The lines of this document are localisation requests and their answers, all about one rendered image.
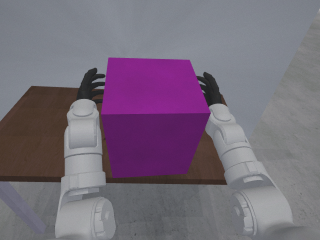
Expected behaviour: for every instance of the robot left upper arm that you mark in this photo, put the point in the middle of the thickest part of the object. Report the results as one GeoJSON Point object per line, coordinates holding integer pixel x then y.
{"type": "Point", "coordinates": [86, 219]}

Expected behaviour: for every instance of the robot right forearm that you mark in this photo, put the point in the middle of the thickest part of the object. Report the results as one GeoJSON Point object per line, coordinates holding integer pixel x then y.
{"type": "Point", "coordinates": [242, 170]}

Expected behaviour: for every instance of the robot right hand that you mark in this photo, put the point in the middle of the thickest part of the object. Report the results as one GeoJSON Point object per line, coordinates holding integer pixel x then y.
{"type": "Point", "coordinates": [211, 89]}

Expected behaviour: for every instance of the robot left hand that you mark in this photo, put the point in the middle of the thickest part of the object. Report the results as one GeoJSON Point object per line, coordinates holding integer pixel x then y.
{"type": "Point", "coordinates": [86, 86]}

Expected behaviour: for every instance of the carton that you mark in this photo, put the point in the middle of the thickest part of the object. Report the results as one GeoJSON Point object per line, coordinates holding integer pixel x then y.
{"type": "Point", "coordinates": [153, 114]}

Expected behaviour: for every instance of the robot left forearm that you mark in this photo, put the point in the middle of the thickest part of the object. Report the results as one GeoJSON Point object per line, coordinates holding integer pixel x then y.
{"type": "Point", "coordinates": [82, 152]}

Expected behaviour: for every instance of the robot right upper arm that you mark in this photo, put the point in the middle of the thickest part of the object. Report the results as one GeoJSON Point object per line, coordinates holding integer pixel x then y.
{"type": "Point", "coordinates": [262, 213]}

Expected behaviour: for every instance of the table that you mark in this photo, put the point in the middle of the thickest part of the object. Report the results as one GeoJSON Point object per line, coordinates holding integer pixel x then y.
{"type": "Point", "coordinates": [32, 150]}

